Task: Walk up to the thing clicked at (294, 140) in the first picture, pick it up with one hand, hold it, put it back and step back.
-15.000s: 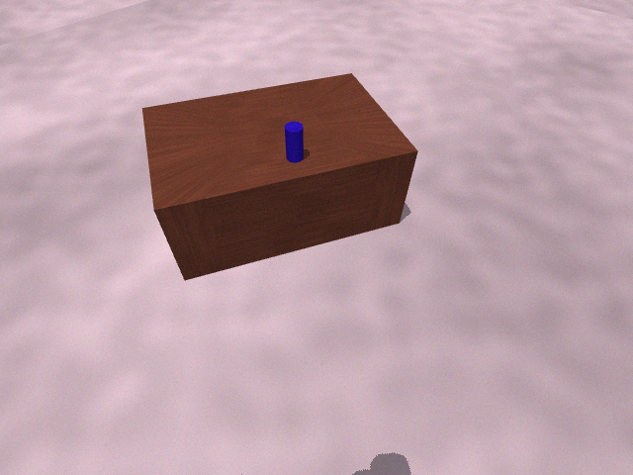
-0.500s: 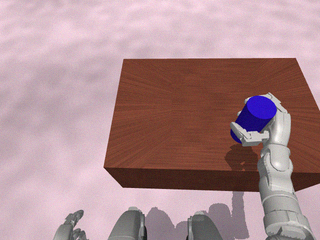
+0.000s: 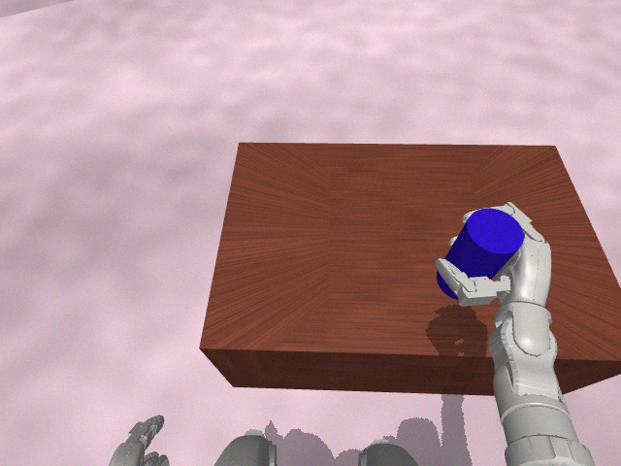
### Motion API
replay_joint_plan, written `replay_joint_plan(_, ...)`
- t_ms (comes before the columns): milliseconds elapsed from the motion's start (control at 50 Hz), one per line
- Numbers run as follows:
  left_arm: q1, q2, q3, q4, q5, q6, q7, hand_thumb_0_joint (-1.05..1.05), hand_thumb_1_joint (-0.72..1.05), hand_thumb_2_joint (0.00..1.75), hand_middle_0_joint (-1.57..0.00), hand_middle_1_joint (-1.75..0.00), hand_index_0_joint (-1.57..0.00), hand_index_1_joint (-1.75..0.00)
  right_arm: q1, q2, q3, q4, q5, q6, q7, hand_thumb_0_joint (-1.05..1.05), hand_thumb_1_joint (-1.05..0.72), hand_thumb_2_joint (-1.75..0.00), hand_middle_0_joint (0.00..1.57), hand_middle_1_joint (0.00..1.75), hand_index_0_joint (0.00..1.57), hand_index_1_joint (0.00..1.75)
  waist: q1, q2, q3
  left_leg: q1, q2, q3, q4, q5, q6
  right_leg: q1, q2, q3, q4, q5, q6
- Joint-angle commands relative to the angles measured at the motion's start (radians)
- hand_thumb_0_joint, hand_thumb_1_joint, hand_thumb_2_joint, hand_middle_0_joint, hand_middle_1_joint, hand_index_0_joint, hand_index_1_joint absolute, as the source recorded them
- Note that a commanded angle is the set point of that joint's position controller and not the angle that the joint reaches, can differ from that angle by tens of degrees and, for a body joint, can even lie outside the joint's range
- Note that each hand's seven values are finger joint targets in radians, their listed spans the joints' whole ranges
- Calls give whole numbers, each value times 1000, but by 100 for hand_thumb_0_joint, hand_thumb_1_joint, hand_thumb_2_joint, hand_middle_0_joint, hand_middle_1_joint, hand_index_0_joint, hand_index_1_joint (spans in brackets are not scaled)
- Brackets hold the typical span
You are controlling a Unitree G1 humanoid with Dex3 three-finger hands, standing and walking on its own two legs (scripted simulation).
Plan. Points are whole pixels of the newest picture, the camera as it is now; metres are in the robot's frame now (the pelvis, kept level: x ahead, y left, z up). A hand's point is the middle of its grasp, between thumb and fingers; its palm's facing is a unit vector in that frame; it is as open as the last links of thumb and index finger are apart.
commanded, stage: lift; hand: right
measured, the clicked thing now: (474, 258) +0.36 -0.19 +0.04
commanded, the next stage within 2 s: hold in 0.08 s
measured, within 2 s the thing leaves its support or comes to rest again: neither
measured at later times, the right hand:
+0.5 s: hand (475, 258) +0.35 -0.18 +0.06, palm faces +0.24 +0.97 +0.00, open 9.1 cm
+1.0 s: hand (480, 266) +0.33 -0.18 +0.07, palm faces +0.24 +0.97 +0.00, open 9.1 cm
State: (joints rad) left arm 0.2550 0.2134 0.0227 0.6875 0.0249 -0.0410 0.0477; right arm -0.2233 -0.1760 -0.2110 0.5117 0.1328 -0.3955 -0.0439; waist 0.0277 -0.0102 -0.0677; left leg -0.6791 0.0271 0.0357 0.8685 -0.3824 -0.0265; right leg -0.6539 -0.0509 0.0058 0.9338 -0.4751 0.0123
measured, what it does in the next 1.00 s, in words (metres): stands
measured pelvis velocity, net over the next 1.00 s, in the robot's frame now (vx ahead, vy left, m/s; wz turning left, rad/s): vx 0.00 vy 0.00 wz -0.01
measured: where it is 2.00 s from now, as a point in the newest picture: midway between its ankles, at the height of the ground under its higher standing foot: outside the picture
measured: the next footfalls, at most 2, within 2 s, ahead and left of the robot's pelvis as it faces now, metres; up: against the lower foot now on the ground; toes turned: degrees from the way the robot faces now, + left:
none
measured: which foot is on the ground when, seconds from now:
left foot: down 0.00-1.00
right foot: down 0.00-1.00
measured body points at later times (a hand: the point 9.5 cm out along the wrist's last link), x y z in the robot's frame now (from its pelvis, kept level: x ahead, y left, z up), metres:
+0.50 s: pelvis +0.01 +0.00 +0.01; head +0.06 -0.01 +0.46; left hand +0.13 +0.25 -0.10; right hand +0.33 -0.24 +0.06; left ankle +0.03 +0.14 -0.69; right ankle -0.01 -0.12 -0.69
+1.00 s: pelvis +0.00 +0.00 +0.02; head +0.04 -0.01 +0.47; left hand +0.13 +0.24 -0.09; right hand +0.31 -0.23 +0.07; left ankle +0.03 +0.14 -0.69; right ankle -0.01 -0.12 -0.69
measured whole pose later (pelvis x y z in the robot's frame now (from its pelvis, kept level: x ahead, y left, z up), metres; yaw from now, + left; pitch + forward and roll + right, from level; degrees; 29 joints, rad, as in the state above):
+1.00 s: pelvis +0.00 +0.00 +0.02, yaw +0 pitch +6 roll +1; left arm 0.23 0.20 0.02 0.68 0.02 -0.03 0.06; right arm -0.12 -0.15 -0.15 0.40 0.13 -0.35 -0.08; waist 0.01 -0.01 -0.04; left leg -0.52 0.03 0.04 0.75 -0.34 -0.03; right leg -0.50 -0.04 0.00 0.81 -0.43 0.01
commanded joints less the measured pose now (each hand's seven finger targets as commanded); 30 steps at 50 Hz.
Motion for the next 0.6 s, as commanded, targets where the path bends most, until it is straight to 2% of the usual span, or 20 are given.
replay_joint_plan(0, 14, 151, 53, -111, -2, -29, 8, 0, 89, 89, -19, -29, -19, -29, -310, -150, -37, -305, 8, -90, -13, 0, -27, -131, 131, 144, 135, 144, -9, -47, -337, 236, -33, 9, -98, 285, 38, 162, 28, 3, -159, 351, -4)
replay_joint_plan(20, 9, 137, 36, -114, -4, -29, 9, 0, 90, 88, -19, -28, -19, -28, -255, -129, -29, -226, 4, -80, -12, 0, -27, -130, 132, 143, 135, 143, -1, -14, -324, 236, -36, 12, -105, 292, 36, 172, 27, 5, -162, 369, -5)
replay_joint_plan(40, 4, 144, 42, -118, -3, -27, 7, 0, 90, 88, -19, -29, -19, -28, -272, -120, -11, -263, 4, -81, -11, 0, -30, -130, 132, 143, 135, 143, 0, -33, -305, 223, -36, 13, -103, 281, 38, 166, 25, 7, -171, 360, -3)
replay_joint_plan(120, 11, 154, 52, -114, -4, -23, 12, 0, 90, 88, -19, -29, -19, -29, -300, -148, -23, -319, 4, -87, -17, 0, -29, -129, 130, 142, 133, 142, -2, -36, -327, 261, -32, 6, -120, 300, 36, 194, 29, 0, -176, 361, -6)
replay_joint_plan(160, -7, 133, 36, -119, -5, -26, 11, 0, 90, 88, -19, -29, -19, -29, -236, -93, 13, -252, 8, -75, -12, 0, -30, -129, 129, 141, 133, 141, 3, 1, -261, 261, -32, 8, -133, 284, 32, 153, 32, -5, -185, 327, -11)
replay_joint_plan(200, -4, 143, 48, -114, -4, -24, 13, 0, 90, 88, -19, -29, -19, -29, -286, -137, -15, -320, 5, -85, -21, 0, -21, -132, 131, 145, 135, 145, -11, -36, -306, 283, -27, 2, -134, 300, 33, 187, 32, -7, -183, 344, -9)
replay_joint_plan(220, 8, 147, 50, -112, -5, -22, 15, 0, 91, 88, -19, -29, -19, -29, -262, -137, -17, -310, 3, -83, -23, 0, -21, -132, 132, 146, 136, 146, -8, -26, -329, 296, -28, 2, -135, 321, 33, 205, 34, -8, -182, 369, -9)
replay_joint_plan(240, -6, 136, 40, -115, -7, -22, 14, 0, 91, 88, -19, -29, -19, -28, -213, -103, 8, -247, 3, -72, -18, 0, -21, -131, 131, 144, 135, 144, -4, 3, -272, 281, -31, 5, -139, 305, 32, 180, 32, -5, -189, 356, -10)
replay_joint_plan(260, -11, 142, 44, -118, -6, -22, 13, 0, 90, 88, -19, -29, -19, -29, -234, -98, 17, -289, 6, -73, -17, 0, -19, -131, 130, 144, 134, 144, -1, -14, -265, 266, -31, 5, -138, 297, 33, 181, 31, -4, -192, 349, -9)
replay_joint_plan(280, -5, 147, 51, -114, -5, -21, 15, 0, 90, 88, -19, -29, -19, -29, -276, -123, 0, -339, 7, -80, -22, 0, -19, -131, 130, 145, 135, 145, -3, -26, -299, 279, -29, 4, -139, 308, 33, 202, 31, -4, -192, 358, -9)
replay_joint_plan(300, -6, 143, 46, -112, -6, -20, 17, 0, 91, 88, -19, -29, -19, -29, -229, -125, -12, -291, 4, -75, -26, 0, -20, -132, 132, 146, 136, 145, -9, -13, -291, 288, -30, 6, -144, 311, 32, 208, 31, -4, -193, 363, -9)
replay_joint_plan(320, 4, 145, 54, -106, -5, -17, 19, 0, 91, 88, -19, -29, -19, -29, -240, -122, -4, -306, 0, -75, -26, 0, -20, -132, 132, 146, 136, 146, -2, 0, -311, 301, -28, 4, -143, 330, 31, 208, 32, -6, -189, 376, -11)
replay_joint_plan(360, -18, 123, 34, -121, -7, -20, 13, 0, 91, 88, -19, -29, -19, -29, -191, -85, 18, -267, 6, -65, -20, 0, -21, -131, 131, 144, 135, 144, -4, 16, -268, 299, -27, 6, -151, 327, 29, 183, 35, -7, -195, 370, -12)
replay_joint_plan(400, -19, 133, 40, -122, -5, -18, 15, 0, 90, 89, -19, -29, -19, -29, -245, -120, -8, -330, 6, -74, -27, 0, -20, -131, 130, 144, 134, 144, -14, -26, -293, 307, -27, 7, -148, 334, 31, 212, 33, -6, -200, 387, -8)
replay_joint_plan(440, -23, 132, 35, -122, -5, -17, 15, 0, 90, 89, -19, -29, -20, -29, -210, -102, 18, -303, -4, -71, -24, 0, -20, -131, 130, 144, 134, 144, -9, -26, -287, 296, -29, 8, -145, 341, 32, 229, 30, -3, -204, 414, -4)
replay_joint_plan(460, -22, 126, 35, -124, -4, -18, 12, 0, 90, 89, -19, -30, -20, -29, -195, -92, 15, -294, 1, -71, -24, 0, -21, -131, 131, 144, 134, 144, -13, -20, -289, 304, -29, 9, -145, 346, 32, 219, 33, -4, -201, 417, -4)
replay_joint_plan(500, -19, 142, 46, -121, -4, -16, 14, 0, 90, 89, -19, -30, -20, -29, -241, -122, 3, -356, 0, -79, -29, 0, -21, -132, 131, 145, 135, 145, -12, -35, -303, 299, -31, 10, -146, 331, 34, 241, 28, -1, -209, 408, -2)
replay_joint_plan(540, -30, 123, 28, -125, -4, -18, 12, 0, 90, 89, -19, -30, -20, -30, -173, -84, 18, -287, 2, -69, -25, 0, -20, -131, 130, 144, 134, 144, -14, -17, -271, 296, -33, 15, -151, 327, 33, 232, 28, 1, -218, 412, 0)
replay_joint_plan(560, -31, 128, 32, -127, -4, -19, 11, 0, 91, 89, -19, -30, -20, -29, -192, -80, 31, -314, 4, -69, -23, 0, -18, -131, 130, 144, 134, 144, -10, -17, -284, 298, -34, 14, -151, 331, 34, 242, 27, 2, -219, 421, 0)
replay_joint_plan(580, -31, 122, 29, -129, -3, -19, 10, 0, 90, 89, -20, -30, -20, -30, -223, -104, 9, -334, 4, -73, -25, 0, -18, -130, 129, 143, 133, 143, -17, -30, -293, 306, -32, 12, -153, 342, 32, 243, 29, 0, -215, 428, -1)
